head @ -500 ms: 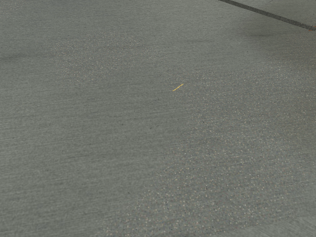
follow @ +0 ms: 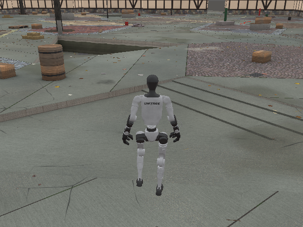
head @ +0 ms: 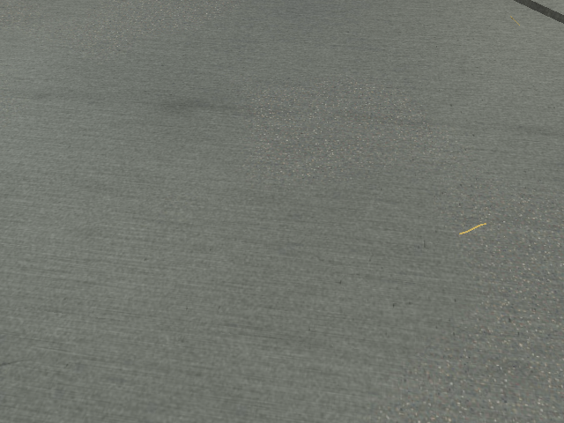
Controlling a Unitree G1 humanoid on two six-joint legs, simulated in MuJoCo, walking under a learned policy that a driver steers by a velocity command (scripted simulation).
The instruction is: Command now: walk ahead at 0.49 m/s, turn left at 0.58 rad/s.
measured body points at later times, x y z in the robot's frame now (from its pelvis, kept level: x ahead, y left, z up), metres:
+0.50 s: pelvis +0.28 +0.09 -0.05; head +0.32 +0.11 +0.40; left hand +0.24 +0.35 -0.19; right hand +0.43 -0.14 -0.17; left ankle +0.27 +0.13 -0.78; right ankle +0.24 -0.08 -0.67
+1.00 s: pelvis +0.56 +0.12 -0.05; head +0.58 +0.12 +0.40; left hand +0.58 +0.40 -0.19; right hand +0.66 -0.13 -0.18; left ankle +0.50 +0.25 -0.70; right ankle +0.58 +0.09 -0.78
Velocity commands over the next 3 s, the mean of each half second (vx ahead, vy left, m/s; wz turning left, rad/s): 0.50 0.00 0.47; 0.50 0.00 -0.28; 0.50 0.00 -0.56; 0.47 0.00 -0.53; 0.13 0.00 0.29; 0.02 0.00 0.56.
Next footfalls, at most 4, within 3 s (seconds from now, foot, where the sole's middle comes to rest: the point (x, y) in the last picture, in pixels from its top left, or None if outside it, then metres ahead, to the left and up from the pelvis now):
0.34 left None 0.31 0.14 -0.82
0.84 right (271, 371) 0.63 0.10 -0.82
1.40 left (222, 270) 0.96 0.25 -0.86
1.92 right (313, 225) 1.12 -0.02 -0.86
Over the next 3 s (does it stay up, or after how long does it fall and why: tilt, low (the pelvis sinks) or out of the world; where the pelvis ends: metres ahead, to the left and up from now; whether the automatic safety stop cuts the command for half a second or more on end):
stays up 1.13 0.01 -0.08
